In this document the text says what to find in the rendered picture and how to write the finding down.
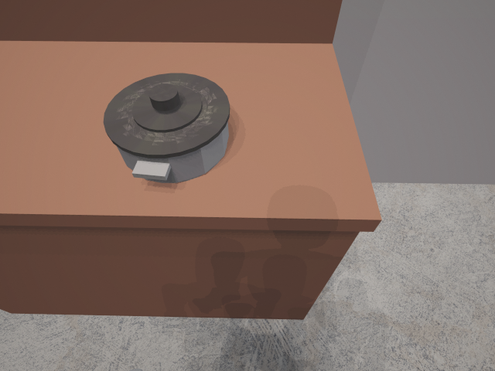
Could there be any lid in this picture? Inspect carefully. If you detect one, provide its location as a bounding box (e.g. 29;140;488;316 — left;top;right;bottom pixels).
104;73;230;158

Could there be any knob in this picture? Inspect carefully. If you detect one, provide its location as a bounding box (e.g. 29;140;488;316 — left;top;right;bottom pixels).
148;83;180;111

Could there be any table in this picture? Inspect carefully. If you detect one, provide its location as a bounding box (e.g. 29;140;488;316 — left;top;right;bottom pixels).
0;0;382;320

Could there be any pot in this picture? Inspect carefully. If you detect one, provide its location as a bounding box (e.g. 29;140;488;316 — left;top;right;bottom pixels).
117;122;229;183

